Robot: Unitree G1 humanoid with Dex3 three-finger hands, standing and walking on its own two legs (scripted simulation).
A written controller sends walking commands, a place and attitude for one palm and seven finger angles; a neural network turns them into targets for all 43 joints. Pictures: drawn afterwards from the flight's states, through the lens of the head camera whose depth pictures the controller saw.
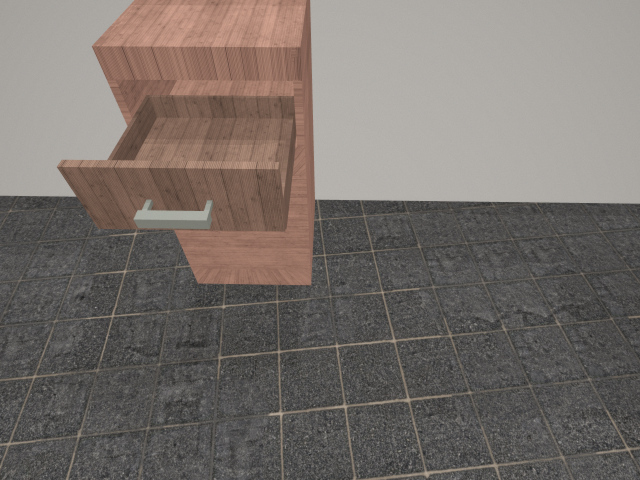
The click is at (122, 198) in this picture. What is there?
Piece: drawer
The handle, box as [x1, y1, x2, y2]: [133, 199, 212, 228]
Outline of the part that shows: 133,219 138,227 209,228 211,221 210,211 212,207 212,201 207,200 203,211 161,211 151,210 150,208 152,205 152,201 147,199 142,209 137,210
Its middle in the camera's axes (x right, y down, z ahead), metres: -0.27 -0.05 +0.72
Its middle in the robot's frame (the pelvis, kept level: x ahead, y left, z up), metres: +0.56 +0.30 -0.04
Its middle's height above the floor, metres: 0.74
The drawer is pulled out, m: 0.30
